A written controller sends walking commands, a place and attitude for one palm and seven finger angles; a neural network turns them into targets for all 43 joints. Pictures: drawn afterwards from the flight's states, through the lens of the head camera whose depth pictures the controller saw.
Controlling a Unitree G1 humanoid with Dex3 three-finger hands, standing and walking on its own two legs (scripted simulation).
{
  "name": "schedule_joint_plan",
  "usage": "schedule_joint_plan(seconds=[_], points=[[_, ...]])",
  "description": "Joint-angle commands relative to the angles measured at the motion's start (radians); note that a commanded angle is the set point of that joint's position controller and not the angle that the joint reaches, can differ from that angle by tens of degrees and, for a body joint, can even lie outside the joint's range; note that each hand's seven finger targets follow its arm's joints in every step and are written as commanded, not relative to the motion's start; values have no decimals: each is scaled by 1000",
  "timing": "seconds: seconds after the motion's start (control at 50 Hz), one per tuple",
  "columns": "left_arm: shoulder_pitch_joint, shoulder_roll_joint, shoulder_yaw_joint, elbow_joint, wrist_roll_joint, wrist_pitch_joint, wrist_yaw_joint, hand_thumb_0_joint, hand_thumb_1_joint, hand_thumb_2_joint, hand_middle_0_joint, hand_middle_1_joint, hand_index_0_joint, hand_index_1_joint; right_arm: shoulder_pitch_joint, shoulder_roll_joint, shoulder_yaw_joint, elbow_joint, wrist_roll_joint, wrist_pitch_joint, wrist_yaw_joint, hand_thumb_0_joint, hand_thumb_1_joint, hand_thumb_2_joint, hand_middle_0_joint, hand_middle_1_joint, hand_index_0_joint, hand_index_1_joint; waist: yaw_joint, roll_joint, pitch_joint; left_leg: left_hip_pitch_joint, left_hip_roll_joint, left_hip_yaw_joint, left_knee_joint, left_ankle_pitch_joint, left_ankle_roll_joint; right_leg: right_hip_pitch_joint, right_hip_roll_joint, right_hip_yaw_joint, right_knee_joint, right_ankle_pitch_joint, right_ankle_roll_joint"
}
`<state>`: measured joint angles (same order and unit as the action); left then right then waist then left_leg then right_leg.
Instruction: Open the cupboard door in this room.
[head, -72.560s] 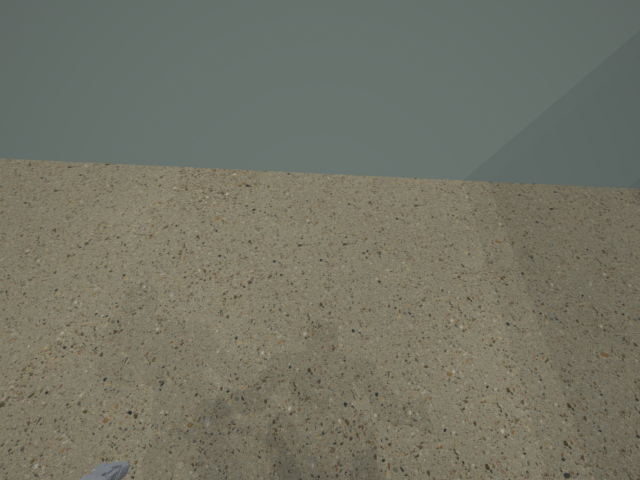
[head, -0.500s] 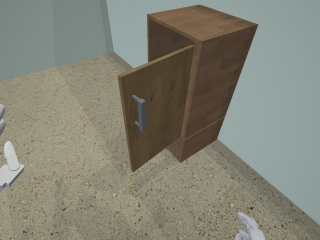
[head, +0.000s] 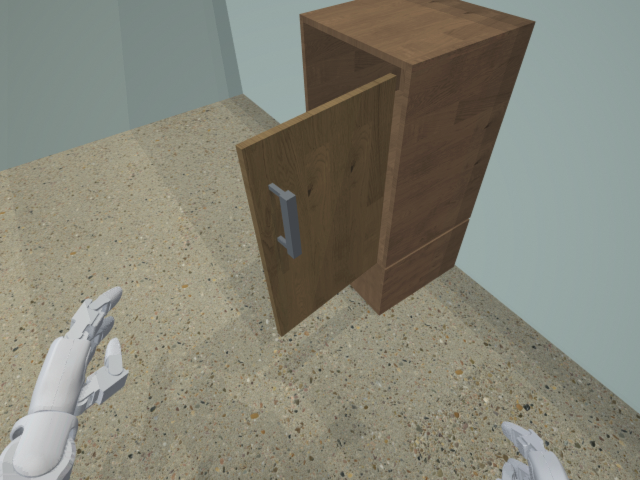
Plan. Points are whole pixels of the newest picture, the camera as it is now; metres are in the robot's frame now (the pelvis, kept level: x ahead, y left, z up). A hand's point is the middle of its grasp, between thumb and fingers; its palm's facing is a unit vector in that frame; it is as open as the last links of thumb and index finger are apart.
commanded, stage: let the arm hang, fingers relaxed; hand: left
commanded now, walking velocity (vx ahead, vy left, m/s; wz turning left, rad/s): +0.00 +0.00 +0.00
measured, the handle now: (284, 221) +0.58 +0.11 -0.03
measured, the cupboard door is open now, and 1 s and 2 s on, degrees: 98 98 98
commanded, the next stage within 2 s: look to check the result in 1.00 s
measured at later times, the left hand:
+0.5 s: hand out of the picture -0.10 +0.17 -0.16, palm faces +0.05 -0.98 -0.20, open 7.4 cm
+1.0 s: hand out of the picture +0.01 +0.15 -0.17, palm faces +0.05 -0.98 -0.18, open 7.3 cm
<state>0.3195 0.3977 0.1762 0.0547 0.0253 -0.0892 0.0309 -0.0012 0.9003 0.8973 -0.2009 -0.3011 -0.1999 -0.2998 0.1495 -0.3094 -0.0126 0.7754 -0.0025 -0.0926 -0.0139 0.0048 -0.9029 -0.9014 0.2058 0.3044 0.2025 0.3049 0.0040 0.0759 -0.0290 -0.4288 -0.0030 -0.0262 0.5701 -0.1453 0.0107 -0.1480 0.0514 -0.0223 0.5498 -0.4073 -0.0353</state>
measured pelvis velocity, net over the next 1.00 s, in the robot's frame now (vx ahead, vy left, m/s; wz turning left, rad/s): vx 0.01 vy -0.01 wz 0.02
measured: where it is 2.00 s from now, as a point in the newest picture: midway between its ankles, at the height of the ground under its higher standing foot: outside the picture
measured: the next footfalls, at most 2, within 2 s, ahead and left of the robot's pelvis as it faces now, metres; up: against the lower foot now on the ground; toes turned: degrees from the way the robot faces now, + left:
none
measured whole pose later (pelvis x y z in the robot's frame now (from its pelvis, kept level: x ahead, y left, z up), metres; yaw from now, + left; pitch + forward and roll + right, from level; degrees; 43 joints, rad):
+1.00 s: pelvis +0.01 -0.01 +0.01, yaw +1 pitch -3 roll +0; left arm 0.28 0.12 0.00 1.11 0.01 0.00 0.04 0.00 0.91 0.90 -0.20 -0.30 -0.20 -0.30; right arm 0.25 -0.15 -0.01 1.15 -0.02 0.02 -0.04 0.00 -0.92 -0.90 0.20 0.30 0.20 0.30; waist -0.02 0.01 0.05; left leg -0.30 -0.01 -0.04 0.46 -0.11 -0.01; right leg -0.01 0.05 -0.04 0.42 -0.37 -0.05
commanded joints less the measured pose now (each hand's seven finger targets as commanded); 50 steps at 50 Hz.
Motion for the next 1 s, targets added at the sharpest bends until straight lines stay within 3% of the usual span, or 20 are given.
schedule_joint_plan(seconds=[0.0,0.04,0.1,0.14,0.2,0.22,0.26,0.32,0.4,0.54,0.66,0.78,0.98], points=[[-33,61,-69,364,7,71,-28,0,900,900,-200,-300,-200,-300,-36,-169,-44,-26,-13,38,3,0,-900,-900,200,300,200,300,0,-279,-29,125,93,-127,12,209,53,-90,-150,97,-95,311,-35],[-96,75,-85,491,1,78,-21,0,900,900,-200,-300,-200,-300,-49,-162,-39,16,-19,61,5,0,-900,-900,200,300,200,300,-13,-187,25,149,73,-106,-6,167,37,-119,-169,109,-123,276,-52],[-108,62,-112,668,-7,93,-14,0,900,900,-200,-300,-200,-300,-50,-139,-22,78,-26,89,3,0,-900,-900,200,300,200,300,-11,-10,63,172,84,-144,-116,79,37,-100,-134,100,-153,114,-40],[-71,32,-125,775,-12,99,-14,0,900,900,-200,-300,-200,-300,-40,-113,-13,119,-25,99,-1,0,-900,-900,200,300,200,300,-2,23,73,167,87,-161,-168,3,39,-74,-120,93,-184,46,-34],[-30,5,-133,893,-17,94,-15,0,900,900,-200,-300,-200,-300,-5,-89,-12,183,-20,102,-11,0,-900,-900,200,300,200,300,-5,70,49,216,79,-146,-183,-28,30,-62,-124,107,-219,53,-42],[-21,10,-130,922,-16,89,-13,0,900,900,-200,-300,-200,-300,11,-97,-14,199,-17,100,-14,0,-900,-900,200,300,200,300,-6,31,38,240,82,-140,-169,11,30,-51,-126,102,-234,84,-42],[0,-29,-136,976,-19,85,-11,0,900,900,-200,-300,-200,-300,41,-66,-12,240,-14,97,-20,0,-900,-900,200,300,200,300,-15,26,18,283,84,-123,-149,58,28,-50,-136,102,-252,131,-42],[32,-64,-141,1030,-19,84,-5,0,900,900,-200,-300,-200,-300,71,-50,-16,275,-10,101,-28,0,-900,-900,200,300,200,300,-18,-23,56,303,91,-111,-141,77,28,-74,-132,85,-270,150,-40],[64,-99,-147,1071,-19,90,1,0,900,900,-200,-300,-200,-300,97,-24,-19,307,-12,109,-32,0,-900,-900,200,300,200,300,-22,-30,118,272,93,-113,-166,-3,29,-98,-127,75,-276,80,-43],[104,-132,-152,1088,-18,94,6,0,900,900,-200,-300,-200,-300,119,23,-19,324,-15,115,-29,0,-900,-900,200,300,200,300,-15,-93,144,243,86,-110,-185,-36,32,-109,-125,64,-266,40,-37],[96,-141,-153,1076,-19,93,12,0,900,900,-200,-300,-200,-300,126,56,-11,340,-18,115,-24,0,-900,-900,200,300,200,300,-13,-102,170,234,80,-98,-180,12,29,-113,-132,61,-265,61,-28],[86,-145,-150,1066,-20,91,14,0,900,900,-200,-300,-200,-300,124,67,-6,341,-19,108,-24,0,-900,-900,200,300,200,300,-6,-69,157,230,80,-96,-181,64,29,-81,-133,59,-253,119,-21],[73,-158,-142,1050,-21,84,21,0,900,900,-200,-300,-200,-300,135,79,-6,340,-17,100,-32,0,-900,-900,200,300,200,300,-10,-74,120,248,81,-64,-128,177,28,-24,-144,63,-246,322,0]])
